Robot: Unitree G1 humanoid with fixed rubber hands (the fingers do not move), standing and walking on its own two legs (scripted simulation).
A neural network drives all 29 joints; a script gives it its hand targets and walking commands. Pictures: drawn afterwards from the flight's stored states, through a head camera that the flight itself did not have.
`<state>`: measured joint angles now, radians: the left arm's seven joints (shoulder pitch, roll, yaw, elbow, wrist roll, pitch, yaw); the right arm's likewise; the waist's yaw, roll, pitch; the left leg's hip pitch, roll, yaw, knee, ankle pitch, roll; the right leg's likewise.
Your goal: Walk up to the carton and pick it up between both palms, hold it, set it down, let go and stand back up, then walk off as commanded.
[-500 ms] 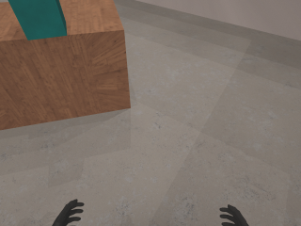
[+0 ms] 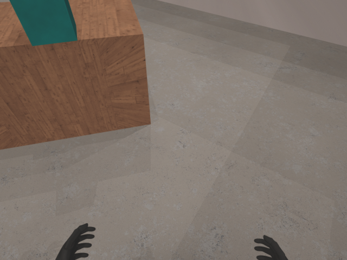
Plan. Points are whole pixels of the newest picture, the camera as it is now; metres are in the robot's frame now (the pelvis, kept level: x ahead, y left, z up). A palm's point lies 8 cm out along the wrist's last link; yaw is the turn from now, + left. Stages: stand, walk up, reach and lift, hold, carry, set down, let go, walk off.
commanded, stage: stand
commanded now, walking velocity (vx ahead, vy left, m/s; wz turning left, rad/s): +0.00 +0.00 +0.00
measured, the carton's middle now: (45, 8) +1.17 +0.66 +0.09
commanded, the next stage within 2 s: walk up in 0.58 s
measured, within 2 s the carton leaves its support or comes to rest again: neither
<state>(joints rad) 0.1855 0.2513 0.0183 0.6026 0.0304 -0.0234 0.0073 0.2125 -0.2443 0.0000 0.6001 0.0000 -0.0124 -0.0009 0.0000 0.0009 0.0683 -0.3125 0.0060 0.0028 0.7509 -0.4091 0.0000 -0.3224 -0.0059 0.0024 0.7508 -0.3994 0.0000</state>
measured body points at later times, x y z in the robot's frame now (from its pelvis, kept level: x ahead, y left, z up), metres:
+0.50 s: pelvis +0.00 +0.00 +0.00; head +0.02 +0.00 +0.45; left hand +0.17 +0.25 -0.08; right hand +0.16 -0.25 -0.09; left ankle +0.00 +0.12 -0.71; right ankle +0.00 -0.12 -0.71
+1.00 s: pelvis +0.01 +0.04 +0.00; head +0.02 +0.05 +0.45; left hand +0.06 +0.35 -0.09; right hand +0.19 -0.23 -0.07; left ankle +0.04 +0.18 -0.68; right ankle +0.00 -0.12 -0.71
